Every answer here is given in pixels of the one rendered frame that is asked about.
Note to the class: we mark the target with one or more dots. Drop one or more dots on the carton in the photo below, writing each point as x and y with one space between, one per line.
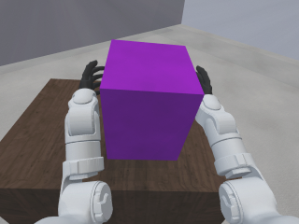
150 95

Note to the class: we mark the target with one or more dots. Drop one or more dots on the right robot hand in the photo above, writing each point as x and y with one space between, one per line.
204 80

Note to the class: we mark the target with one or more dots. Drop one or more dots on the left robot hand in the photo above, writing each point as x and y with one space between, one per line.
88 77

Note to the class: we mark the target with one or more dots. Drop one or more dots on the pedestal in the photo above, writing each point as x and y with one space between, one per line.
185 191

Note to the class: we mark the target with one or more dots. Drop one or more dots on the robot left forearm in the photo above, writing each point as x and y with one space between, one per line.
82 136

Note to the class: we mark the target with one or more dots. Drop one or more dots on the right robot upper arm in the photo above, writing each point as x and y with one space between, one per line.
249 201

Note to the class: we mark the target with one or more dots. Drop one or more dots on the robot right forearm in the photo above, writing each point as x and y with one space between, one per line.
231 157

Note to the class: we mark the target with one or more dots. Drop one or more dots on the left robot upper arm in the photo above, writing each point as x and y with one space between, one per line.
83 203

